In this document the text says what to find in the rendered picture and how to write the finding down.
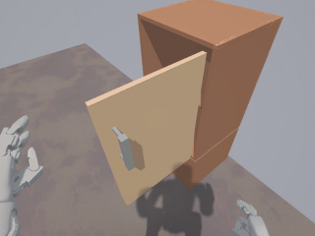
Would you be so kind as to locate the cupboard door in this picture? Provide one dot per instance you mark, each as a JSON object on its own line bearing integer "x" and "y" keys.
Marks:
{"x": 158, "y": 114}

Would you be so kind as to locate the handle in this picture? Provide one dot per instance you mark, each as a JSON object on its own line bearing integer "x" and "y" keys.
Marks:
{"x": 126, "y": 153}

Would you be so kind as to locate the robot right hand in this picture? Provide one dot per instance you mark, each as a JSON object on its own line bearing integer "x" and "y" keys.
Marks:
{"x": 254, "y": 226}

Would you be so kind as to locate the robot left hand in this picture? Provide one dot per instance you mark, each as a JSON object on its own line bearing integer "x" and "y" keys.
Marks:
{"x": 12, "y": 141}

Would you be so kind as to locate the robot left forearm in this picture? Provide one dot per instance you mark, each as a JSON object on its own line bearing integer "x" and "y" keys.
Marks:
{"x": 9, "y": 224}

